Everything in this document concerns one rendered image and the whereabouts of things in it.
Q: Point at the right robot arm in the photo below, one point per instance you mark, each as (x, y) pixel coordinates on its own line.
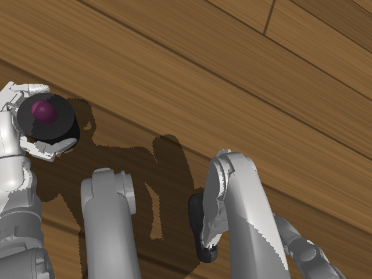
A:
(311, 260)

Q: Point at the left robot hand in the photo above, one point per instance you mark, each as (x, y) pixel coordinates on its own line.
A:
(12, 137)

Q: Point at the bottle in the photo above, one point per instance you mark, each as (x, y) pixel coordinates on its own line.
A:
(48, 118)

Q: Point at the right robot hand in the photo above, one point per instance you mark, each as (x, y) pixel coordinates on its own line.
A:
(286, 231)

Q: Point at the left robot arm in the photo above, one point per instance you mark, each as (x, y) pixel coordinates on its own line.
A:
(22, 252)

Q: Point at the right robot foot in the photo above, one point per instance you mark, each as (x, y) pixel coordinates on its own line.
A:
(196, 215)

